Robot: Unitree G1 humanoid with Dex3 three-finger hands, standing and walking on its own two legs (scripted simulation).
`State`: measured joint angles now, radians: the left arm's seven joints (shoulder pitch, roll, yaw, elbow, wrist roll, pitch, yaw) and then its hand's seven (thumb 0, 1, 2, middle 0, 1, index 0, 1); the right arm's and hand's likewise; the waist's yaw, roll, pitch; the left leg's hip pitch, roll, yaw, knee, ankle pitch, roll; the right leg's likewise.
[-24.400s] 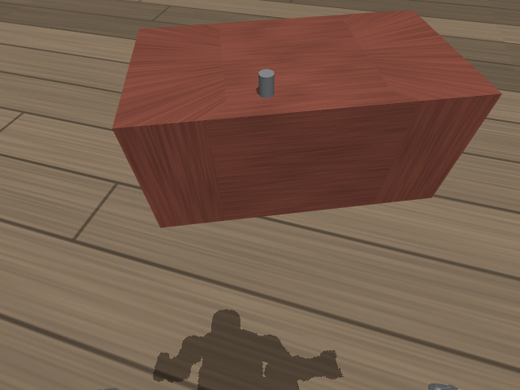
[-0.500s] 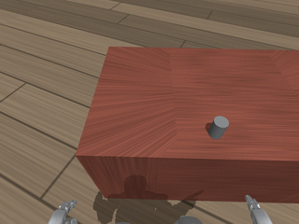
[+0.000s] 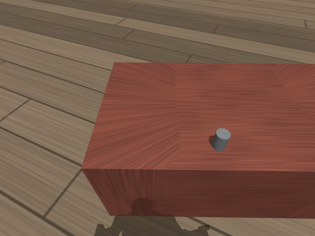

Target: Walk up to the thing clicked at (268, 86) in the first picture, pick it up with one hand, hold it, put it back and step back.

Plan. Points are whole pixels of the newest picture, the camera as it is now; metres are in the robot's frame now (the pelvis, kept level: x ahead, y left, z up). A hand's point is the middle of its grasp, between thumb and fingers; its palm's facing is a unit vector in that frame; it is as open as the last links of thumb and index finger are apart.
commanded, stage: home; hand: right
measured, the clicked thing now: (220, 139) +0.47 -0.23 -0.13
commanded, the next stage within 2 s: stand in 1.32 s
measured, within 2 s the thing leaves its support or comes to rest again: neither
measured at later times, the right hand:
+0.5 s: hand out of the picture +0.05 -0.25 -0.15, palm faces -0.05 +0.94 -0.35, open 17.5 cm
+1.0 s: hand out of the picture +0.10 -0.26 -0.15, palm faces -0.04 +0.93 -0.36, open 17.4 cm
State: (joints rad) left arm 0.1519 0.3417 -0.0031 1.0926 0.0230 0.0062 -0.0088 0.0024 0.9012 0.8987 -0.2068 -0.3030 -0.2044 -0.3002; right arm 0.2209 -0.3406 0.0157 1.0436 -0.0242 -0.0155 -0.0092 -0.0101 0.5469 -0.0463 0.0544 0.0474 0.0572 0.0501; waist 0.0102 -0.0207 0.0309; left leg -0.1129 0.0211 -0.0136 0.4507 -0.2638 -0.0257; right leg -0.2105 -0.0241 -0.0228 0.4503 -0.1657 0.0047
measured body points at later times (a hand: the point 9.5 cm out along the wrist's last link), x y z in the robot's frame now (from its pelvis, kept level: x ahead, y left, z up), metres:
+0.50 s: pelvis +0.00 +0.00 +0.00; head +0.00 +0.00 +0.45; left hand +0.06 +0.30 -0.13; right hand +0.05 -0.30 -0.13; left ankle -0.01 +0.14 -0.74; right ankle +0.05 -0.12 -0.74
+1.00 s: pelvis +0.03 +0.00 +0.01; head +0.03 +0.00 +0.46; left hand +0.10 +0.30 -0.13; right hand +0.11 -0.30 -0.12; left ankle -0.01 +0.14 -0.74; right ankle +0.05 -0.12 -0.74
